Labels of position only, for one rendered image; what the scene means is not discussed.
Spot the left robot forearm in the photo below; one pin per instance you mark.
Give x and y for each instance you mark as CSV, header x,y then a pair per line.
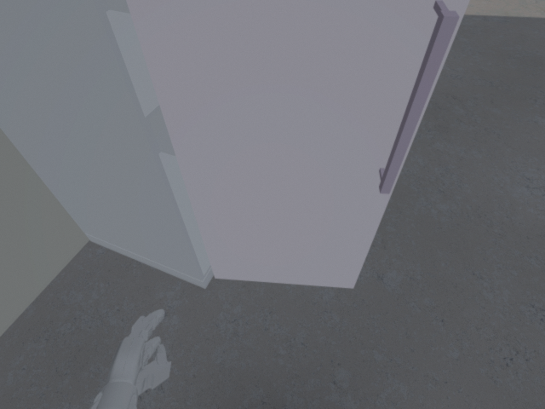
x,y
116,395

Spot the left robot hand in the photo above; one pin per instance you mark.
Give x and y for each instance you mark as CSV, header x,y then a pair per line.
x,y
130,360

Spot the fridge door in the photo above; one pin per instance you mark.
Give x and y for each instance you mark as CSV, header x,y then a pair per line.
x,y
281,113

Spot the handle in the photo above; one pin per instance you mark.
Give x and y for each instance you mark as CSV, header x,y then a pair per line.
x,y
440,39

